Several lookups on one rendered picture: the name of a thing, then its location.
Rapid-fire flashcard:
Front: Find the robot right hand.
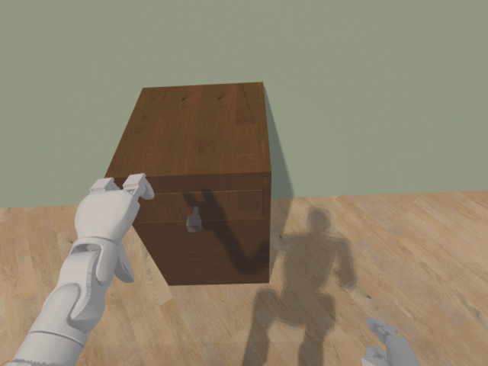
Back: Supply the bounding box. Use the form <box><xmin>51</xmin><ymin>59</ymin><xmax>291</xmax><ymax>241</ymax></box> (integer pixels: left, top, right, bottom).
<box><xmin>361</xmin><ymin>317</ymin><xmax>419</xmax><ymax>366</ymax></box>

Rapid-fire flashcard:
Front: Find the cabinet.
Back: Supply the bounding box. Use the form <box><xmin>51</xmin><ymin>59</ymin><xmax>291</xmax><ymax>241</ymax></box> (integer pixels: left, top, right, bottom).
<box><xmin>104</xmin><ymin>82</ymin><xmax>271</xmax><ymax>286</ymax></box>

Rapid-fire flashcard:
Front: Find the left robot forearm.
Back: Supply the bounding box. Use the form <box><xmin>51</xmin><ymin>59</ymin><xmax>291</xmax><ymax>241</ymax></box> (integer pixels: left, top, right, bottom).
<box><xmin>4</xmin><ymin>236</ymin><xmax>120</xmax><ymax>366</ymax></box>

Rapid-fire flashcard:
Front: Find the robot left hand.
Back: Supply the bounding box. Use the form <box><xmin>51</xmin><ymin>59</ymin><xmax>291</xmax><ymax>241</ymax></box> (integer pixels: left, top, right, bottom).
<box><xmin>75</xmin><ymin>173</ymin><xmax>155</xmax><ymax>283</ymax></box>

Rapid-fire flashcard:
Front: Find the handle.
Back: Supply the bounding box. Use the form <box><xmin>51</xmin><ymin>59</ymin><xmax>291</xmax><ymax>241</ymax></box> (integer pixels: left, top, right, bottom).
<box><xmin>186</xmin><ymin>206</ymin><xmax>202</xmax><ymax>233</ymax></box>

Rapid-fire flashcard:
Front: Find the drawer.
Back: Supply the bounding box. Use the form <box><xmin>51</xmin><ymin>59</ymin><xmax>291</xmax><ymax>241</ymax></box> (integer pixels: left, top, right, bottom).
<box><xmin>136</xmin><ymin>189</ymin><xmax>262</xmax><ymax>222</ymax></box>

